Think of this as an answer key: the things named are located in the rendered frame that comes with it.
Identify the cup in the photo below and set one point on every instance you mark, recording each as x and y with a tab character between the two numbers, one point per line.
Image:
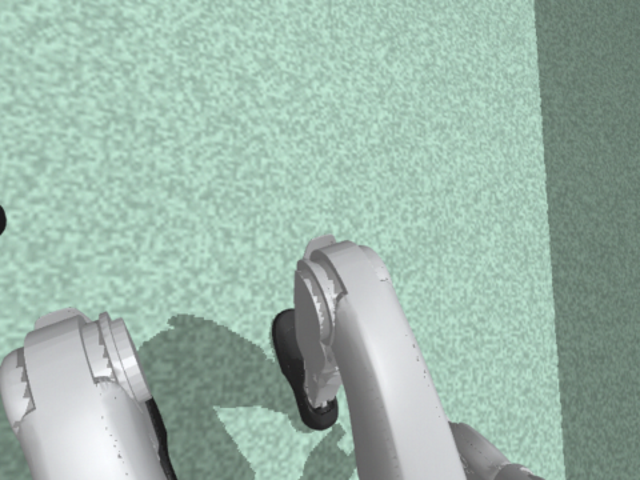
2	220

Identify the left robot foot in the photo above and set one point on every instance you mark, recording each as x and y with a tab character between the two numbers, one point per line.
161	434

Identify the right robot hand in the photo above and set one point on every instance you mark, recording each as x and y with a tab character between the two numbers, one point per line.
481	458

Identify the right robot foot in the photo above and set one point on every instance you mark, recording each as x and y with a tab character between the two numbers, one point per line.
292	366

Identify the right robot arm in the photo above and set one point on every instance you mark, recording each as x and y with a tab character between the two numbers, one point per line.
516	472

